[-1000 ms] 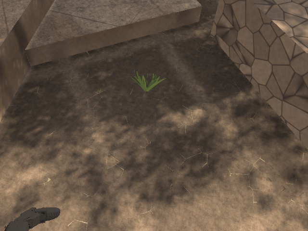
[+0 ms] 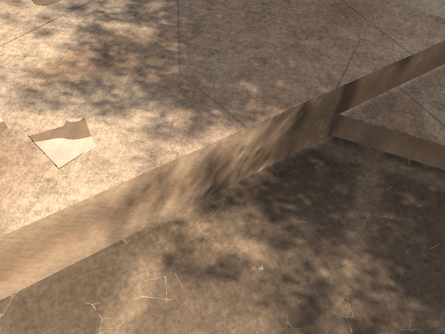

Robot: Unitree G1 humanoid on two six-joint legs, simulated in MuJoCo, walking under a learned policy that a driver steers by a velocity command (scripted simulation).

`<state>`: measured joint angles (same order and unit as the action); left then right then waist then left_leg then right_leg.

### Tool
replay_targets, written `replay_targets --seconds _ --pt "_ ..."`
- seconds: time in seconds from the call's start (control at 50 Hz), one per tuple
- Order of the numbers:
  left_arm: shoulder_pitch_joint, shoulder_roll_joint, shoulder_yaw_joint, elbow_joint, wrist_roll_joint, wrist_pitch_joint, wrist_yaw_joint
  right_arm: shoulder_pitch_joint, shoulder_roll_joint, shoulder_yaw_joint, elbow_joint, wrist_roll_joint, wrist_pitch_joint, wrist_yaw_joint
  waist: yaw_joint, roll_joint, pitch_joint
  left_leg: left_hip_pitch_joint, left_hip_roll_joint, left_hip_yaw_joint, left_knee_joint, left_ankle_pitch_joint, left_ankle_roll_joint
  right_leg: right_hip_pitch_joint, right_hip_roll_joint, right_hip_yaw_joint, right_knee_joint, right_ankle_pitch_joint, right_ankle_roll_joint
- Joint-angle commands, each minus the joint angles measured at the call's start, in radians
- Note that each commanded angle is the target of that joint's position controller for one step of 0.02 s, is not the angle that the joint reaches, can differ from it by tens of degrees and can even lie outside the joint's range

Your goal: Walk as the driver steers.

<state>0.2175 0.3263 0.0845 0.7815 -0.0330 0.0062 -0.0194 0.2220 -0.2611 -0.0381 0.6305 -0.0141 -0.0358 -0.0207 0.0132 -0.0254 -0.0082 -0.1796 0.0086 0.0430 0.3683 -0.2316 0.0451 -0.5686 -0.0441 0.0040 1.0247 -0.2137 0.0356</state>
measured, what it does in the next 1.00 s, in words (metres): walks ahead, turning right: right foot, then left foot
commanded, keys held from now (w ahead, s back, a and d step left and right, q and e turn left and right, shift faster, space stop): w+e+shift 0.20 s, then shift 0.80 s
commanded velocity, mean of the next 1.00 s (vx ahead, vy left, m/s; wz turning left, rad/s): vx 0.31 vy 0.00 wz -0.26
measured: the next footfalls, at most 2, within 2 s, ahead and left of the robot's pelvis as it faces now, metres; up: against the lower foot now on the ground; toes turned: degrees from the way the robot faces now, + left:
right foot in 0.36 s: +0.31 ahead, -0.26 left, +0.00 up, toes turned -18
left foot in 0.82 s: +0.42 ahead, -0.06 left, +0.00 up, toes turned -18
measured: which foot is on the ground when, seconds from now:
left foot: down 0.00-0.38, up 0.40-0.80, down 0.82-1.00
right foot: up 0.00-0.34, down 0.36-1.00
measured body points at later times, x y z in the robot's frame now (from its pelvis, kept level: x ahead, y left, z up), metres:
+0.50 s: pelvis +0.21 -0.15 -0.03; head +0.25 -0.18 +0.41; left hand +0.42 +0.07 -0.13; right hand +0.21 -0.45 -0.16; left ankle +0.12 +0.04 -0.64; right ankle +0.27 -0.25 -0.75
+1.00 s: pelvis +0.32 -0.18 -0.01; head +0.33 -0.18 +0.44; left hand +0.52 +0.01 -0.13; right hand +0.34 -0.47 -0.13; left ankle +0.38 -0.04 -0.75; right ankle +0.27 -0.25 -0.75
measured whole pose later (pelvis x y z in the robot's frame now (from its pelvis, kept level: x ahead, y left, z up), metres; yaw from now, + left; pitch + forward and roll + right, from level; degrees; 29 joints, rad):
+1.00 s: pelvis +0.32 -0.18 -0.01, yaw -18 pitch +0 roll +0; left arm 0.14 0.24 0.01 0.86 0.02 0.00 0.00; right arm 0.18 -0.25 -0.04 0.85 -0.01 -0.01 -0.02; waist -0.01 0.00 0.02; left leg -0.26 0.06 -0.02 0.48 -0.22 -0.05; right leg -0.19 0.06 -0.04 0.47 -0.28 -0.06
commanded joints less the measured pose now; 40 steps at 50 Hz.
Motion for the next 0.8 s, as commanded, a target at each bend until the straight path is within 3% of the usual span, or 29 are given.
replay_targets --seconds 0.02,0.12,0.2,0.26,0.3,0.32,0.34,0.36,0.38,0.4,0.42,0.44,0.46,0.48,0.5,0.52,0.6,0.68,0.74,0.8 --pt "-0.107 0.087 0.022 -0.101 -0.004 -0.036 0.000 0.062 -0.184 -0.061 -0.009 -0.001 -0.046 -0.011 -0.062 0.168 0.041 0.236 0.332 -0.262 -0.270 -0.339 0.131 -0.329 -0.030 0.116 -0.009 0.074 -0.009" --pt "-0.065 0.047 0.014 -0.109 0.002 -0.034 -0.008 0.056 -0.168 -0.062 0.024 -0.003 -0.067 -0.006 -0.039 0.131 0.093 0.203 0.343 -0.083 -0.302 -0.225 0.105 -0.376 -0.073 0.089 0.041 0.147 0.020" --pt "-0.108 0.012 -0.009 -0.149 -0.002 -0.033 -0.025 0.070 -0.180 -0.071 0.054 0.002 -0.065 -0.001 -0.048 0.102 0.146 0.206 0.338 0.054 -0.313 -0.149 0.085 -0.376 -0.115 0.032 -0.018 0.179 -0.011" --pt "-0.148 -0.019 -0.031 -0.170 0.011 -0.043 -0.043 0.074 -0.193 -0.078 0.078 0.010 -0.048 0.013 -0.061 0.052 0.203 0.152 0.299 0.176 -0.286 0.056 0.077 -0.213 -0.102 -0.024 -0.227 0.168 -0.055" --pt "-0.117 0.009 -0.024 -0.177 0.018 -0.047 -0.051 0.079 -0.232 -0.089 0.094 0.027 -0.036 0.019 -0.043 0.080 0.177 0.142 0.305 0.193 -0.202 0.352 0.081 -0.051 -0.040 -0.087 -0.295 0.113 -0.085" --pt "-0.040 0.041 -0.006 -0.167 0.017 -0.046 -0.049 0.067 -0.253 -0.093 0.100 0.039 -0.030 0.020 0.007 0.112 0.121 0.155 0.307 0.195 -0.091 0.613 0.069 0.063 0.013 -0.113 -0.313 0.083 -0.104" --pt "0.129 0.093 0.024 -0.123 0.018 -0.043 -0.041 0.042 -0.255 -0.090 0.104 0.053 -0.023 0.025 0.106 0.103 0.015 0.152 0.269 0.215 0.121 0.778 0.035 0.271 0.077 -0.138 -0.386 0.140 -0.133" --pt "0.270 0.175 0.060 -0.080 0.024 -0.030 -0.018 0.072 -0.218 -0.075 0.107 0.053 -0.034 0.031 0.170 0.056 -0.086 0.040 0.217 0.225 0.360 0.741 -0.018 0.538 0.126 -0.129 -0.413 0.253 -0.155" --pt "0.312 0.275 0.069 -0.065 0.024 -0.019 0.010 0.132 -0.069 -0.029 0.084 -0.007 -0.044 0.034 0.099 -0.231 -0.175 -0.223 0.113 0.204 0.738 -0.211 -0.097 0.788 -0.091 0.179 -0.363 0.641 -0.197" --pt "0.241 0.320 0.052 -0.134 0.049 -0.031 0.006 0.298 -0.064 -0.013 0.101 0.011 -0.056 0.037 0.014 -0.305 -0.481 -0.373 -0.040 -0.027 1.121 -0.519 -0.152 0.950 -0.368 0.707 -0.515 0.569 -0.461" --pt "0.220 0.230 0.036 -0.154 0.040 -0.041 -0.014 0.162 -0.190 -0.042 0.118 0.058 -0.059 0.028 0.115 -0.053 -0.510 -0.370 -0.007 -0.156 1.140 -0.423 -0.138 0.877 -0.338 0.647 -0.623 0.501 -0.414" --pt "0.185 0.211 0.031 -0.117 0.028 -0.052 -0.019 0.081 -0.175 -0.038 0.080 0.074 -0.056 0.018 0.083 -0.076 -0.328 -0.454 0.032 -0.112 1.079 -0.355 -0.111 0.757 -0.305 0.519 -0.638 0.403 -0.367" --pt "0.113 0.171 0.019 -0.112 0.018 -0.060 -0.016 0.044 -0.151 -0.029 0.082 0.050 -0.051 -0.002 0.049 -0.018 -0.193 -0.459 0.091 -0.103 0.994 -0.264 -0.095 0.592 -0.269 0.433 -0.644 0.390 -0.321" --pt "0.054 0.121 0.003 -0.118 0.028 -0.062 -0.011 0.029 -0.163 -0.034 0.087 0.030 -0.040 -0.013 0.026 -0.035 -0.131 -0.412 0.111 -0.105 0.961 -0.215 -0.084 0.459 -0.244 0.356 -0.654 0.455 -0.315" --pt "0.031 0.105 -0.004 -0.123 0.046 -0.064 -0.007 0.062 -0.174 -0.040 0.101 0.030 -0.024 -0.014 -0.002 -0.055 -0.123 -0.320 0.117 -0.115 0.950 -0.180 -0.074 0.363 -0.226 0.300 -0.683 0.507 -0.308" --pt "0.009 0.093 -0.007 -0.124 0.054 -0.070 -0.006 0.093 -0.170 -0.043 0.110 0.029 -0.012 -0.015 -0.025 -0.053 -0.129 -0.282 0.114 -0.117 0.925 -0.168 -0.071 0.331 -0.219 0.267 -0.708 0.542 -0.314" --pt "-0.048 0.064 -0.019 -0.096 0.051 -0.087 0.005 0.091 -0.120 -0.032 0.124 0.008 0.018 -0.023 -0.058 -0.010 -0.105 -0.250 0.108 -0.112 0.716 -0.091 -0.090 0.288 -0.187 0.129 -0.750 0.656 -0.313" --pt "-0.091 0.062 -0.024 -0.073 0.056 -0.061 0.020 0.016 -0.091 -0.019 0.124 0.007 0.026 -0.015 -0.034 -0.040 -0.079 -0.203 0.109 -0.099 0.432 0.042 -0.114 0.304 -0.140 0.071 -0.772 0.464 -0.278" --pt "-0.081 0.064 -0.027 -0.043 0.060 -0.042 0.017 -0.025 -0.110 -0.025 0.122 0.014 0.031 -0.011 -0.007 -0.049 -0.053 -0.169 0.094 -0.092 0.308 0.044 -0.118 0.321 -0.148 0.107 -0.774 0.294 -0.276" --pt "-0.099 0.042 -0.039 -0.020 0.046 -0.029 0.010 -0.020 -0.107 -0.026 0.129 0.003 0.028 -0.013 -0.029 -0.043 -0.033 -0.077 0.070 -0.072 0.120 0.074 -0.095 0.324 -0.127 0.129 -0.720 0.151 -0.238"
